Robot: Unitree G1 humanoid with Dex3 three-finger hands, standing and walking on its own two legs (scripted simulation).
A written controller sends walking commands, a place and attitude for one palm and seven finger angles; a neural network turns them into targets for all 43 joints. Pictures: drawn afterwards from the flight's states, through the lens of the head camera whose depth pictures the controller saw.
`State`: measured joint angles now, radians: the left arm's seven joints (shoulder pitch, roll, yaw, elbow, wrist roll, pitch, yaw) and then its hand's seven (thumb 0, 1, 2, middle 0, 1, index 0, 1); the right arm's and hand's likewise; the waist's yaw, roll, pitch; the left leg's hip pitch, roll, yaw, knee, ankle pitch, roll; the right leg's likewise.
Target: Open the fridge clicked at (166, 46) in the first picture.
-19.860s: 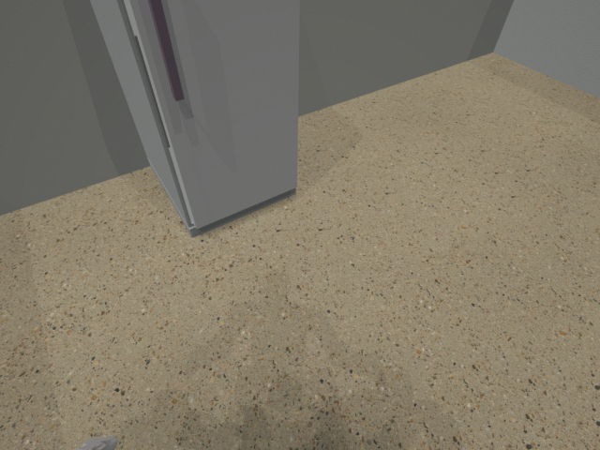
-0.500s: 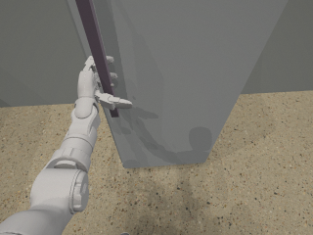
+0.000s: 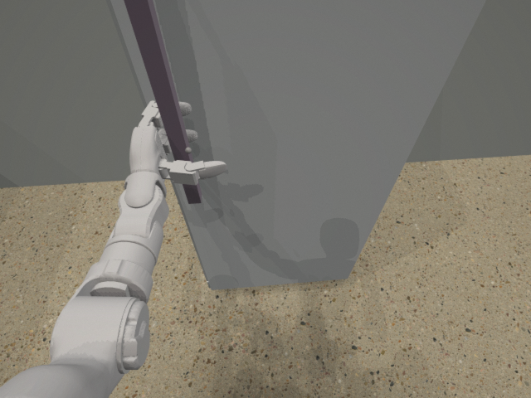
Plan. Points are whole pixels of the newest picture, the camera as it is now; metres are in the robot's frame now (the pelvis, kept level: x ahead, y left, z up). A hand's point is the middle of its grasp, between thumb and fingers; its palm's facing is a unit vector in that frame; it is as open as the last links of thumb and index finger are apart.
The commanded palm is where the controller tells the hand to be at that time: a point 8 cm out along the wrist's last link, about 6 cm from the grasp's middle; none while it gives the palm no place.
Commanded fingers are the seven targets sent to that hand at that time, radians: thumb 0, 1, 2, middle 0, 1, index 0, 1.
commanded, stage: grip the handle and tug to test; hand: left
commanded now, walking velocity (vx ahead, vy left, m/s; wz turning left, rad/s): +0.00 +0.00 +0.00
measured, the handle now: (167, 87) +0.52 +0.13 +0.20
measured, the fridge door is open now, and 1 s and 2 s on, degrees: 0 0 1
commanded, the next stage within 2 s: pull the door a little, standing still in 1.14 s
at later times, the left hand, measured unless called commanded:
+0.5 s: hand (188, 148) +0.47 +0.11 +0.12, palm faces +0.04 -1.00 +0.01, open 6.1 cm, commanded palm +0.43 +0.17 +0.12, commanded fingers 0.00 0.90 0.90 -0.45 -1.40 -0.45 -1.40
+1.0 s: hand (190, 149) +0.46 +0.11 +0.12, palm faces +0.06 -1.00 +0.00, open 6.1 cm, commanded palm +0.41 +0.15 +0.12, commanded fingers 0.00 0.90 0.90 -0.45 -1.40 -0.45 -1.40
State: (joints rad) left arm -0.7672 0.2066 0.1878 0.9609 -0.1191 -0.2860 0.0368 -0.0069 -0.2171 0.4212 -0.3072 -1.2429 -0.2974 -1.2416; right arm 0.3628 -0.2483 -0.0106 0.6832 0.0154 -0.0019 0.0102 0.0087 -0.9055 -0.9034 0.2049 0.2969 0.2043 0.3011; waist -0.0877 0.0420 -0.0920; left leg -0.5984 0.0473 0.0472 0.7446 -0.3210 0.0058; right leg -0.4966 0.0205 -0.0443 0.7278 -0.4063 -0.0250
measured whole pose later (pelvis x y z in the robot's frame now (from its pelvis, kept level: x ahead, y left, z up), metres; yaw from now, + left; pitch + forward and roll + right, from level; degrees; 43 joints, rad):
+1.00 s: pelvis +0.02 +0.00 +0.00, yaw -2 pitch +10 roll +0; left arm -0.60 0.19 0.18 0.73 -0.14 -0.20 0.06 0.01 0.72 0.78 -0.28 -1.40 -0.28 -1.38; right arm 0.38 -0.25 -0.02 0.65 0.02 0.01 0.03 0.01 -0.91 -0.90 0.20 0.30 0.20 0.30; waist -0.09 0.05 -0.11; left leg -0.54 0.05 0.08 0.71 -0.34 0.00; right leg -0.45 0.03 -0.01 0.69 -0.41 -0.02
